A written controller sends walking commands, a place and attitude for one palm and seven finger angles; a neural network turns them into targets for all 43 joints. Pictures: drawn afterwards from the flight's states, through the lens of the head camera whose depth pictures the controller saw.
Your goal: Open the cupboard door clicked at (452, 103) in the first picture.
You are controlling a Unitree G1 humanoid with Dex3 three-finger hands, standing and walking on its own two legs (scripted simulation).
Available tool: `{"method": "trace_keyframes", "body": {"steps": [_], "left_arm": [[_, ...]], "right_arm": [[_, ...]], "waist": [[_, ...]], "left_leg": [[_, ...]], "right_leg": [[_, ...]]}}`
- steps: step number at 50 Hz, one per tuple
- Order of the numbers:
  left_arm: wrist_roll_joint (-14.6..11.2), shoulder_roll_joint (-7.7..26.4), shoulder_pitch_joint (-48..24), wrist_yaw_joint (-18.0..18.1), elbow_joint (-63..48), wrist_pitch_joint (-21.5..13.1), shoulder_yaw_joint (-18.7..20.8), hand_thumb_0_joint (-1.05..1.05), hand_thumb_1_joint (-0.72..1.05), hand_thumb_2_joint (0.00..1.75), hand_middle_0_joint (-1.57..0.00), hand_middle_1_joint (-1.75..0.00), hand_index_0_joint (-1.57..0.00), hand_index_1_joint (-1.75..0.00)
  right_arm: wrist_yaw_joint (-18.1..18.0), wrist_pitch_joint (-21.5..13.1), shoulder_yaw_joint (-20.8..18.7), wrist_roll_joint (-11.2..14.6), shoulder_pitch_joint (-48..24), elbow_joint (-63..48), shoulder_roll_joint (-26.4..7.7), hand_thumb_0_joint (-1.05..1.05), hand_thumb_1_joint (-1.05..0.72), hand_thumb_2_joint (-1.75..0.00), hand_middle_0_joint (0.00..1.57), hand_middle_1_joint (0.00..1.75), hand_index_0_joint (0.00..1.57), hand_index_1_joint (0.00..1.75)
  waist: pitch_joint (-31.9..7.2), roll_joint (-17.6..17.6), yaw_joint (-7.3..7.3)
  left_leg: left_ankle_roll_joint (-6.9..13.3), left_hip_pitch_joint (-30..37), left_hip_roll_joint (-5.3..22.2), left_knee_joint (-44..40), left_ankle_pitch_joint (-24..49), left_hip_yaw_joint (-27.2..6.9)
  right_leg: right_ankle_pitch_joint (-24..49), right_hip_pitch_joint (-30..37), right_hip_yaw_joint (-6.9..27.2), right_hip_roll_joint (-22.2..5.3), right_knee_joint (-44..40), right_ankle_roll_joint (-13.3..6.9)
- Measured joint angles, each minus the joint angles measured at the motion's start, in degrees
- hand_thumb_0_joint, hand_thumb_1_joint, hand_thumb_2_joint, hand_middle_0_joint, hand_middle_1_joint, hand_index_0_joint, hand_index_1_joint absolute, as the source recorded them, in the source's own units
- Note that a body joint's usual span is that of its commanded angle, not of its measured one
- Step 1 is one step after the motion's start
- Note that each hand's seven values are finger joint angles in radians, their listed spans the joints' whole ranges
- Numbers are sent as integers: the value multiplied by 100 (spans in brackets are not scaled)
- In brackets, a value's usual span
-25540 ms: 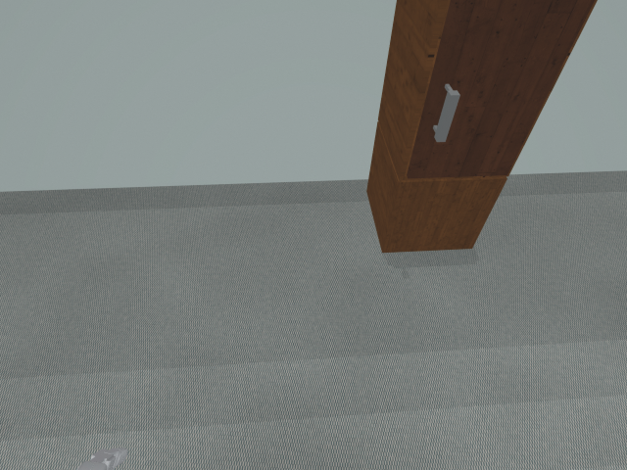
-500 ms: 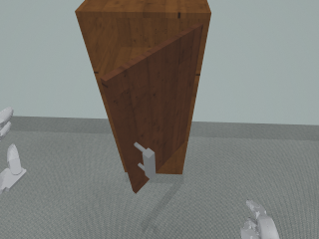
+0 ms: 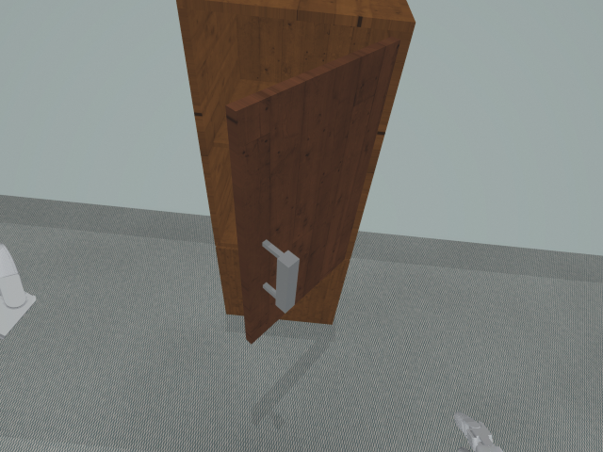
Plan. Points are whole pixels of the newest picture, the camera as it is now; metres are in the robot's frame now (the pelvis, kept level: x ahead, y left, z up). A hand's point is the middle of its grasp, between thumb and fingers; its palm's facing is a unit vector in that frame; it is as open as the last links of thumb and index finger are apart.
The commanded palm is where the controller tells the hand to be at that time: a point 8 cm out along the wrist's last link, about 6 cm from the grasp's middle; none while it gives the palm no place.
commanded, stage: step back with the hand held close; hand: left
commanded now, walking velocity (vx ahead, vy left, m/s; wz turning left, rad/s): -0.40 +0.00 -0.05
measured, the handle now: (277, 276) +0.43 +0.05 -0.07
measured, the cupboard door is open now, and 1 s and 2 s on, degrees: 52 52 52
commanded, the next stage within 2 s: stop stepping back and stand still in 0.48 s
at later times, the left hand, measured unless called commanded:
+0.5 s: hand out of the picture +0.11 +0.27 +0.18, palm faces +0.34 -0.81 -0.47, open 7.4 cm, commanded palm +0.06 +0.31 +0.19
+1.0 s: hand out of the picture +0.01 +0.26 +0.17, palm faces +0.42 -0.81 -0.41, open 7.4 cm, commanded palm -0.05 +0.28 +0.19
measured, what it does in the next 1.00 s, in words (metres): walks backwards: right foot, then right foot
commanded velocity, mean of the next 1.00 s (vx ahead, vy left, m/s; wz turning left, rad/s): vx -0.11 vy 0.03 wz -0.01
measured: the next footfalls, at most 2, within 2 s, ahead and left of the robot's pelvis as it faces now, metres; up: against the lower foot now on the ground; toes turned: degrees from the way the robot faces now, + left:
right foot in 0.04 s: +0.02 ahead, -0.11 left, +0.00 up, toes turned +2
right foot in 0.70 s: -0.24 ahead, -0.10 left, +0.00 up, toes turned -8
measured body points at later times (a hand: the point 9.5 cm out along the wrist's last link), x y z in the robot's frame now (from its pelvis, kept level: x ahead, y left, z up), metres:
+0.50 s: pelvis -0.10 +0.02 +0.02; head -0.07 +0.06 +0.47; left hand +0.09 +0.32 +0.21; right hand +0.09 -0.21 -0.03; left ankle -0.01 +0.09 -0.72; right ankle -0.18 -0.12 -0.66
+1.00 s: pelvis -0.22 +0.00 +0.00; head -0.24 +0.02 +0.45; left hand -0.02 +0.30 +0.19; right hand -0.12 -0.28 -0.08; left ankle -0.17 +0.10 -0.72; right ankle -0.29 -0.10 -0.72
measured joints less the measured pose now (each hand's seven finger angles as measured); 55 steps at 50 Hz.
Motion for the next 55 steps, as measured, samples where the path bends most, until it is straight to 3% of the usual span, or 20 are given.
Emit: {"method": "trace_keyframes", "body": {"steps": [4,7,11,13,15,18,21,25,28,31,34,35,36,38,40,43,45,47,51,55], "left_arm": [[-203,78,167,-77,15,-138,256,1,89,90,-21,-30,-21,-31],[-278,54,60,-172,85,-106,-18,1,89,90,-20,-30,-21,-30],[-322,180,224,-334,-2,-33,-300,1,89,90,-21,-30,-21,-31],[-338,317,393,-385,-128,-9,-270,1,89,90,-21,-30,-21,-31],[-351,501,412,-405,-207,10,-139,1,89,89,-21,-30,-22,-31],[-396,694,392,-405,-252,47,67,1,89,89,-21,-30,-22,-31],[-425,638,436,-380,-333,43,103,2,89,89,-21,-30,-22,-31],[-470,419,507,-292,-470,139,34,1,89,90,-21,-30,-21,-31],[-489,290,333,-244,-364,286,-95,1,89,90,-21,-30,-21,-31],[-528,261,124,-209,-262,427,-166,1,89,90,-21,-30,-21,-31],[-581,384,160,-208,-396,488,-107,2,90,90,-20,-30,-21,-30],[-596,487,276,-208,-529,460,-9,2,90,90,-20,-30,-21,-30],[-593,442,339,-243,-599,406,-39,2,90,90,-20,-30,-21,-30],[-573,446,577,-308,-744,338,-126,2,89,90,-21,-30,-21,-31],[-554,574,773,-353,-825,236,-48,2,89,90,-21,-30,-22,-31],[-504,575,789,-267,-634,127,126,1,89,89,-21,-30,-22,-31],[-486,429,551,-216,-313,121,103,1,89,90,-21,-30,-22,-31],[-472,259,161,-187,195,170,59,1,89,90,-21,-30,-22,-31],[-449,113,5,-178,712,337,92,1,89,90,-20,-30,-21,-30],[-385,34,253,-289,340,336,-202,2,90,90,-20,-30,-21,-30]], "right_arm": [[182,-91,49,123,-209,127,44,1,-90,-90,20,30,20,30],[244,-53,50,201,-537,178,-30,1,-90,-90,20,30,20,30],[251,32,-17,290,-748,86,-128,1,-90,-90,20,30,20,30],[220,79,-48,309,-787,7,-146,1,-91,-90,20,30,20,30],[164,125,-69,308,-886,-30,-105,1,-91,-90,20,30,20,30],[170,72,-79,232,-971,-147,-56,1,-91,-90,20,30,20,30],[232,-142,-57,181,-924,-165,-33,1,-91,-90,20,30,20,30],[300,-292,48,203,-896,-52,72,1,-91,-90,20,30,20,30],[281,-310,136,168,-922,35,166,1,-90,-90,20,30,20,30],[264,-299,212,144,-958,59,239,1,-90,-90,20,30,20,30],[299,-275,268,163,-958,-50,286,1,-90,-90,20,30,21,30],[317,-258,297,171,-974,-119,295,1,-90,-90,20,30,21,30],[325,-228,292,168,-1015,-87,220,1,-90,-90,20,30,21,30],[332,-121,267,156,-883,96,117,1,-90,-90,20,30,21,30],[332,-67,240,241,-544,262,98,1,-90,-90,20,30,21,30],[220,-74,193,300,-82,364,-23,1,-90,-90,20,30,20,30],[118,-161,91,321,129,369,-248,1,-90,-90,20,30,20,30],[37,-154,-2,360,106,484,-312,1,-90,-90,20,30,20,30],[51,-227,40,288,-50,456,-259,1,-91,-90,20,30,20,30],[158,-306,109,256,-28,317,-142,1,-91,-90,20,30,20,30]], "waist": [[-63,-47,149],[195,3,132],[135,3,73],[56,-38,40],[131,-239,45],[290,-349,144],[275,-168,244],[180,-107,425],[129,-100,443],[108,-118,394],[98,-272,287],[92,-435,290],[164,-325,300],[121,-206,320],[-119,-344,346],[-441,-407,265],[-577,-166,136],[-514,-199,69],[-291,-234,-13],[-142,-98,-118]], "left_leg": [[-110,-214,119,-138,146,157],[-201,-195,154,-333,444,151],[-242,-104,78,-34,-17,60],[-214,119,51,-231,-51,25],[-9,219,-78,-610,50,61],[55,281,-108,-981,497,120],[67,286,40,-1278,768,54],[50,284,194,-1655,1135,151],[15,188,255,-1903,1441,168],[-51,26,287,-2168,1798,148],[-189,-322,188,-2093,1756,198],[-270,-571,97,-1788,1462,315],[-351,-806,150,-1219,1016,250],[-439,-1090,124,248,307,81],[-445,-1011,35,1017,114,132],[-315,-196,87,296,113,328],[-191,367,144,-486,-304,277],[-94,328,-21,-417,-323,298],[-93,358,-30,-399,62,470],[-157,294,119,-304,-21,315]], "right_leg": [[-460,430,204,92,-981,-182],[17,402,185,113,-1131,-191],[141,337,209,96,-1327,-146],[244,271,208,90,-1419,-115],[354,187,241,-32,-1434,-50],[-258,-93,257,-28,-525,3],[-925,-215,206,122,640,5],[-1086,38,93,-7,913,67],[-1208,330,58,-88,687,54],[-1339,703,-40,-107,102,-31],[-1270,1272,-212,-178,-1259,-208],[-1142,1381,-139,-298,-1753,-333],[-840,1300,-139,-236,-1740,-343],[-602,1224,-118,-146,-1590,-262],[-528,1249,-53,-213,-1644,-195],[-565,1286,-47,-277,-1602,-151],[-759,1159,-186,-229,-1259,-112],[-876,1021,-193,-399,-885,-52],[-959,830,-179,-470,-538,-15],[-658,933,-345,-287,-830,-233]]}}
